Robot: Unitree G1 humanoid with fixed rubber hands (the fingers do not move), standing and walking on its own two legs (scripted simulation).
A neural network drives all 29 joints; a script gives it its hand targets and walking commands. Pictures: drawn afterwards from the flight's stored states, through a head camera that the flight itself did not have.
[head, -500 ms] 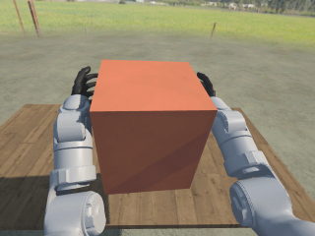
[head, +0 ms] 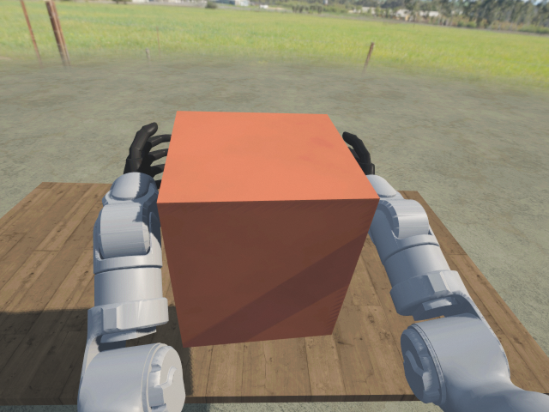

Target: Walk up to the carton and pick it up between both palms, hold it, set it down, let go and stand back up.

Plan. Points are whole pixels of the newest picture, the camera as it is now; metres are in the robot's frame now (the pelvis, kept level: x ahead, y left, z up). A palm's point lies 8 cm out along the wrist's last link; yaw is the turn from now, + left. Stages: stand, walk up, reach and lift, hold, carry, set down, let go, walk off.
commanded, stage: hold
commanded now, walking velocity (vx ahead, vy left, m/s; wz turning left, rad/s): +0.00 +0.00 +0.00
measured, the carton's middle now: (257, 227) +0.33 +0.00 +0.20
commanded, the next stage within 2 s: none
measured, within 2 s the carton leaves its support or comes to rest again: neither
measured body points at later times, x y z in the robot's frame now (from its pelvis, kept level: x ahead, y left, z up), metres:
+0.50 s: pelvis +0.00 -0.01 +0.00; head -0.09 +0.02 +0.44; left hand +0.37 +0.15 +0.26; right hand +0.37 -0.16 +0.25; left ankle +0.02 +0.12 -0.75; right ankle -0.01 -0.12 -0.75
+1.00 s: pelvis +0.00 +0.00 +0.00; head -0.09 +0.02 +0.44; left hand +0.37 +0.15 +0.27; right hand +0.37 -0.16 +0.25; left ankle +0.02 +0.12 -0.75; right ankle -0.01 -0.12 -0.75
